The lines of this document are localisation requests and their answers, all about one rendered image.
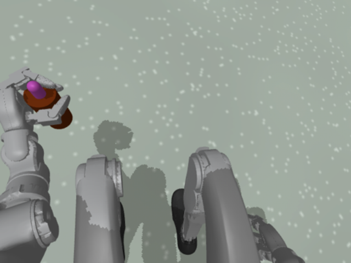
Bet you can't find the right robot arm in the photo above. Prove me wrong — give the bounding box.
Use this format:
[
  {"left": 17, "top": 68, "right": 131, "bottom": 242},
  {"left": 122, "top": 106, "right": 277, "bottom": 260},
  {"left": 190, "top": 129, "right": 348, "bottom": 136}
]
[{"left": 271, "top": 247, "right": 305, "bottom": 263}]

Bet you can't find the left robot hand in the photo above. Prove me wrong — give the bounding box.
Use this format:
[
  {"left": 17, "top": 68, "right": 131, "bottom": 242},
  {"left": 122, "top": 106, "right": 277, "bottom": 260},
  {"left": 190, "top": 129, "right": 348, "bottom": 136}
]
[{"left": 0, "top": 66, "right": 70, "bottom": 132}]

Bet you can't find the bottle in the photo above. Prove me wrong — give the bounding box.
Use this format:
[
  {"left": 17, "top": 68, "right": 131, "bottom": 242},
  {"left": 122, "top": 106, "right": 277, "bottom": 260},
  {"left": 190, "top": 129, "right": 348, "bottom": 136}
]
[{"left": 23, "top": 81, "right": 72, "bottom": 129}]

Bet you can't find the right robot foot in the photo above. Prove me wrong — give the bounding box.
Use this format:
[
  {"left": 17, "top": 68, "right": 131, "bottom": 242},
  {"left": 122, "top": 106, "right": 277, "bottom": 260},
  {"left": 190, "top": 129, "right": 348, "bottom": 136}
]
[{"left": 171, "top": 188, "right": 197, "bottom": 255}]

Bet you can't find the left robot arm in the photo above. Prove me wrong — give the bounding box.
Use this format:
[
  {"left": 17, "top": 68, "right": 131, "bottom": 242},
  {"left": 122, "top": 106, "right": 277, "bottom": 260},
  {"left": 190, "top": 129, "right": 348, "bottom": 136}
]
[{"left": 0, "top": 128, "right": 59, "bottom": 263}]

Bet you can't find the right robot hand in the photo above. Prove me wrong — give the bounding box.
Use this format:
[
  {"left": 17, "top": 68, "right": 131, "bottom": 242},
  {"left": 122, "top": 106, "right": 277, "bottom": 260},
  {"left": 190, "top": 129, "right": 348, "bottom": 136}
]
[{"left": 248, "top": 214, "right": 287, "bottom": 262}]

